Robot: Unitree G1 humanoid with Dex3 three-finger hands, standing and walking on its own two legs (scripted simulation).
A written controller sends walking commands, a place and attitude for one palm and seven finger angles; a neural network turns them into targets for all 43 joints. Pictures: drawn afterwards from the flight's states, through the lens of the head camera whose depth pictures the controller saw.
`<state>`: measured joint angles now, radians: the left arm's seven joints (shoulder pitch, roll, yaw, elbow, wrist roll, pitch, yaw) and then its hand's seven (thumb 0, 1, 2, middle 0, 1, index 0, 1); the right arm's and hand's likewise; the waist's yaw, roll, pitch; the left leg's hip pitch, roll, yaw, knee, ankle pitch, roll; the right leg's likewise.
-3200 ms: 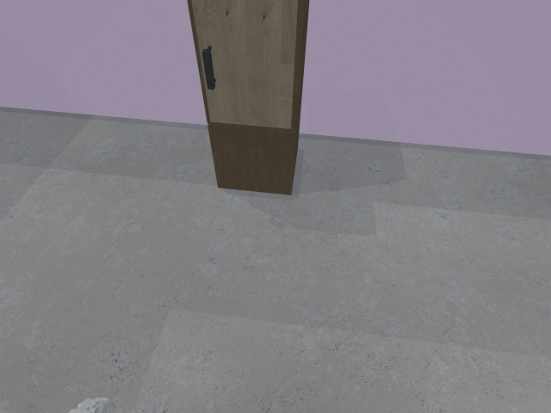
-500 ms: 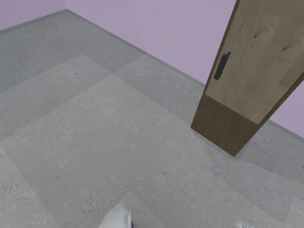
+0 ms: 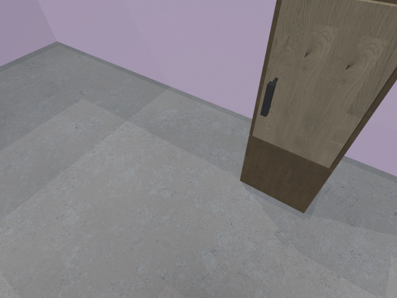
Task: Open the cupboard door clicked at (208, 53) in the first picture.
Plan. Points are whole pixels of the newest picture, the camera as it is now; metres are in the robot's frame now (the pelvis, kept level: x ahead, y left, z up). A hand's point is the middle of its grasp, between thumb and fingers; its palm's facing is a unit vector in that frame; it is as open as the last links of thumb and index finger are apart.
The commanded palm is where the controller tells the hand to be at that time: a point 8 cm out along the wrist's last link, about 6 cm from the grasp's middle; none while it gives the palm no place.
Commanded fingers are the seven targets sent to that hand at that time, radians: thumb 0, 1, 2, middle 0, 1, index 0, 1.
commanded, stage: turn to face it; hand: left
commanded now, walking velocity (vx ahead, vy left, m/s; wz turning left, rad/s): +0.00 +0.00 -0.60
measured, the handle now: (269, 97) +0.81 -0.19 -0.08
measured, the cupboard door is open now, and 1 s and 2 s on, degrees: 0 0 0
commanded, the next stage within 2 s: take the last steps up to it in 0.72 s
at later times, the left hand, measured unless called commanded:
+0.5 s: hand (105, 293) +0.15 +0.24 -0.15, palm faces -0.22 -0.95 -0.23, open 7.3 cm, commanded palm none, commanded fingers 0.00 0.90 0.90 -0.20 -0.30 -0.20 -0.30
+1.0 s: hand out of the picture +0.15 +0.15 -0.14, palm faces -0.44 -0.88 -0.21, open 7.3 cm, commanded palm none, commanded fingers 0.00 0.90 0.90 -0.20 -0.30 -0.20 -0.30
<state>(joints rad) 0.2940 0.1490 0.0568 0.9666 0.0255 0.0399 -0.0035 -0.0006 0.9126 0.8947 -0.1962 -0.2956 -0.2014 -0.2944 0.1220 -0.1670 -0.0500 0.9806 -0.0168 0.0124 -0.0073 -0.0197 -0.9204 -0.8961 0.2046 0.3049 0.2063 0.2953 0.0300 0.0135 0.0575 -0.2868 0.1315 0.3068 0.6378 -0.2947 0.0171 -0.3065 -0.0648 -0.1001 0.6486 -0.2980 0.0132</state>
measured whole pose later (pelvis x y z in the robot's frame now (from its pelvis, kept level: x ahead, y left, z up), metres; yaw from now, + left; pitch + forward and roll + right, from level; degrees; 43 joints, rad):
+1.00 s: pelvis -0.01 +0.03 +0.01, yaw -27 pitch -1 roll -1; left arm 0.19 0.16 0.04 0.97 0.02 0.01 0.00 0.00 0.91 0.89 -0.20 -0.30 -0.21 -0.30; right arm 0.28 -0.23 -0.06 1.04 -0.03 0.04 -0.01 0.01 -0.91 -0.90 0.20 0.30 0.20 0.29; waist -0.03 0.04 0.04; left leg -0.44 0.10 0.09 0.98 -0.44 -0.06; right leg -0.17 -0.01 -0.05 0.48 -0.30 -0.01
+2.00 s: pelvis +0.23 -0.09 +0.01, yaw -30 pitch -1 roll -3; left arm 0.27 0.15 0.03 1.10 0.02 -0.02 0.02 -0.01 0.93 0.89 -0.20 -0.30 -0.20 -0.29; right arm 0.18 -0.19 -0.03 1.04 -0.01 -0.04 -0.01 0.00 -0.92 -0.90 0.19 0.30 0.20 0.29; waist 0.02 0.03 0.03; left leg -0.35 0.10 0.08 0.56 -0.12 -0.02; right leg -0.15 -0.02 -0.17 0.48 -0.30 0.00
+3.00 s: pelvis +0.17 -0.12 +0.02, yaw -31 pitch -1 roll +0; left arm 0.29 0.14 0.01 1.14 0.01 0.01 0.02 0.00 0.92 0.89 -0.20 -0.30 -0.20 -0.29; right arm 0.30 -0.11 0.00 1.15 -0.01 0.00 -0.03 0.00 -0.91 -0.90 0.20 0.30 0.20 0.29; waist 0.00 0.00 0.02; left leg -0.16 0.04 0.05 0.41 -0.23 -0.02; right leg -0.20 0.00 -0.08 0.40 -0.18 -0.03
